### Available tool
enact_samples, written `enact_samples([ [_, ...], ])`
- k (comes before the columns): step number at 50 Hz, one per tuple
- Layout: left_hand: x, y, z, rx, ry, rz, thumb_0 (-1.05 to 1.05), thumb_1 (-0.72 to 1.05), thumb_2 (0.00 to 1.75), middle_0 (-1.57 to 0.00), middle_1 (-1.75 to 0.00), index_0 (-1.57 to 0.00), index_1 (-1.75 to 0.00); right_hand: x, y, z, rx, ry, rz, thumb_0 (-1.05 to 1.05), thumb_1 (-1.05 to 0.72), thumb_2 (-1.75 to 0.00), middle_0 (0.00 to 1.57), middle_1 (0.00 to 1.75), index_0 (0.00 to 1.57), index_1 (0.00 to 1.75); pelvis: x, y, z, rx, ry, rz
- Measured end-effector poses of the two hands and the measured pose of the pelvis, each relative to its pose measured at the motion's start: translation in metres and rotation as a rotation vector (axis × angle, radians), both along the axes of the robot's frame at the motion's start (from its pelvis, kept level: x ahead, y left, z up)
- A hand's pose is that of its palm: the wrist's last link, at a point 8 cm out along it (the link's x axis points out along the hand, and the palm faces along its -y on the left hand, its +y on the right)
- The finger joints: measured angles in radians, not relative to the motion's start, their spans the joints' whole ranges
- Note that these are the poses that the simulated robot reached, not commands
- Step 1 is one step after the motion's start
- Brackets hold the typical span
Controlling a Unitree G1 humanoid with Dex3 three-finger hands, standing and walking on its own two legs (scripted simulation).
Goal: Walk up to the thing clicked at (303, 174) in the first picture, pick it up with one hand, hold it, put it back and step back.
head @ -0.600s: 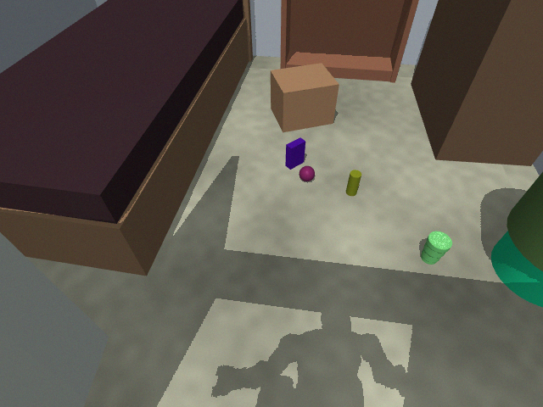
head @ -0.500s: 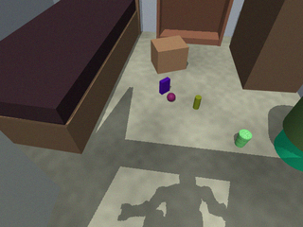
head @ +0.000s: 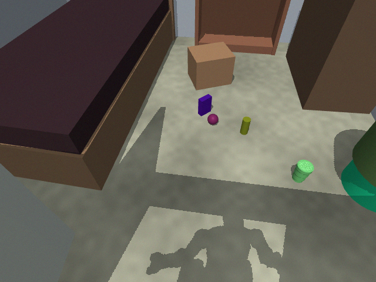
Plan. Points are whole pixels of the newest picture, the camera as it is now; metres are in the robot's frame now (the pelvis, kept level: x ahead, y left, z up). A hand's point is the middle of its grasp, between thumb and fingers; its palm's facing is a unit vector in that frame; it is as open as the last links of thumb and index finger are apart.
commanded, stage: stand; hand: left
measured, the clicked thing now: (212, 119) +1.33 -0.16 -0.74
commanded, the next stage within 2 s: walk up in 0.52 s
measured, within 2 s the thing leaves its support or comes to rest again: neither
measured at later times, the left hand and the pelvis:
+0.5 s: hand out of the picture +0.08 +0.25 -0.16, palm faces -0.02 -0.94 -0.34, open 7.4 cm; pelvis +0.00 +0.00 +0.00, yaw +0 degrees
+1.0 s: hand (125, 267) +0.19 +0.17 -0.14, palm faces -0.13 -0.91 -0.39, open 7.4 cm; pelvis +0.11 -0.10 -0.02, yaw -10 degrees
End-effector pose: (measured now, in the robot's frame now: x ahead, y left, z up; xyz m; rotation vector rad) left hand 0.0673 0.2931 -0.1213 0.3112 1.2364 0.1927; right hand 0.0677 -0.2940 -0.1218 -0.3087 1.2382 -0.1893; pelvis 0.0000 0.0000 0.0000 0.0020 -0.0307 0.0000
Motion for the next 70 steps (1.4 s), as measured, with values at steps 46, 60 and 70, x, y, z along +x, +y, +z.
enact_samples([
  [46,0.112,-0.053,0.015,0.088,-0.097,-0.144,0.0,0.9,0.9,-0.2,-0.3,-0.2,-0.3,0.013,-0.138,-0.018,-0.068,-0.031,-0.147,0.01,-0.9,-0.9,0.2,0.3,0.21,0.29,0.084,-0.086,-0.029,-0.001,-0.03,-0.161],
  [60,0.215,-0.089,-0.004,-0.011,-0.035,-0.209,0.0,0.9,0.9,-0.2,-0.3,-0.21,-0.3,0.148,-0.138,0.015,-0.059,-0.124,-0.122,0.01,-0.9,-0.9,0.21,0.3,0.21,0.3,0.205,-0.1,-0.018,-0.038,0.0,-0.227],
  [70,0.379,-0.105,-0.007,-0.01,-0.094,-0.353,0.0,0.9,0.9,-0.2,-0.3,-0.2,-0.3,0.195,-0.128,0.029,-0.098,-0.156,-0.243,0.0,-0.9,-0.9,0.21,0.3,0.21,0.3,0.297,-0.102,-0.016,0.005,-0.01,-0.284],
])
